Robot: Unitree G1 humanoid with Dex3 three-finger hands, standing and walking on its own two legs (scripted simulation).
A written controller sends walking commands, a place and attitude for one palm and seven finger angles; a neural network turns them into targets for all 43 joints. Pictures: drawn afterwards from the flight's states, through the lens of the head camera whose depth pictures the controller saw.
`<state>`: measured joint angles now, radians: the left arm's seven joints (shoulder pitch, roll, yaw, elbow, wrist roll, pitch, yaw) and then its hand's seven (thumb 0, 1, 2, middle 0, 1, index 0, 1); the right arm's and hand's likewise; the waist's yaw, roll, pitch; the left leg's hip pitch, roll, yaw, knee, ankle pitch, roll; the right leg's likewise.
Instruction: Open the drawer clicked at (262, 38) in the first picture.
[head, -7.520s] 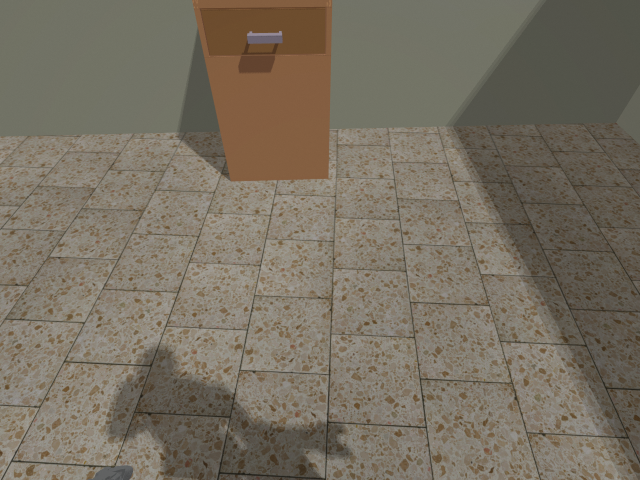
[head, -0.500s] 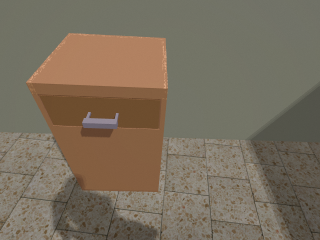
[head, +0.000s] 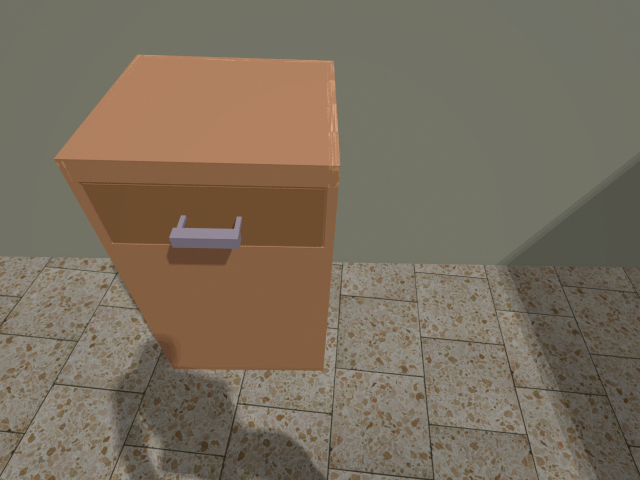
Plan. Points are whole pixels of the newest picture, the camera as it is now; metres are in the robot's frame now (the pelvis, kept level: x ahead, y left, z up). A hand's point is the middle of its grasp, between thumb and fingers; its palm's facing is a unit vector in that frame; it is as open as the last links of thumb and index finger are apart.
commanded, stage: look again from close up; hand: left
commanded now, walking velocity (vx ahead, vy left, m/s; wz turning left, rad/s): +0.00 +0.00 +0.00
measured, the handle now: (208, 229) +0.56 +0.25 -0.07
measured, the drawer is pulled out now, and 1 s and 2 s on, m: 0.00 0.00 0.00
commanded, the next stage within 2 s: raise the hand with hooked fingers in 0.42 s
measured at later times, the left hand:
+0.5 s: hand out of the picture -0.01 +0.13 -0.18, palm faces +0.04 -0.99 -0.15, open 7.3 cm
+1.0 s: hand (204, 458) +0.17 +0.16 -0.07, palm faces -0.08 -0.15 -0.99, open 8.8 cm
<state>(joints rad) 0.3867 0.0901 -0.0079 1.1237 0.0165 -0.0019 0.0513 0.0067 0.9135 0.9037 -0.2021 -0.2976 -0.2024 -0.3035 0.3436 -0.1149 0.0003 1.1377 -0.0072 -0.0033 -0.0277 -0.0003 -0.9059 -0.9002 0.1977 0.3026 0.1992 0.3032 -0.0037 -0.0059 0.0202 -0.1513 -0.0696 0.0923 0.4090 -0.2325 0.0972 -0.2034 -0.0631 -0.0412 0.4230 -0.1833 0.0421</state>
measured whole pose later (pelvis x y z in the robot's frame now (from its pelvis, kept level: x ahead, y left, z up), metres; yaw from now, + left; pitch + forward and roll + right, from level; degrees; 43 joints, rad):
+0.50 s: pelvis +0.01 -0.01 +0.00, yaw +0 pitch -2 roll +0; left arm 0.35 0.10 0.00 1.11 0.01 -0.01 0.05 0.01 0.91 0.90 -0.20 -0.30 -0.20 -0.30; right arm 0.33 -0.12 0.00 1.13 -0.01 -0.01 -0.03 0.00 -0.91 -0.90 0.20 0.30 0.20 0.30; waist -0.01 0.00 0.01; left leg -0.13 -0.05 0.09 0.41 -0.25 0.08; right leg -0.19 -0.04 -0.04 0.43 -0.20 0.03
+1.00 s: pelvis +0.01 -0.06 -0.04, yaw -2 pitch +10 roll +3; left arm 0.50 0.29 -0.07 0.08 1.13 -0.08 0.49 0.01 0.54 0.75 -0.24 -0.53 -0.24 -0.54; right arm 0.04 -0.27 -0.06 0.48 -0.06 0.06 0.06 0.01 -0.91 -0.90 0.20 0.30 0.20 0.30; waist 0.11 -0.04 -0.13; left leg -0.52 0.00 0.12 0.77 -0.41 0.02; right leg -0.62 0.03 0.00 0.84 -0.38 -0.07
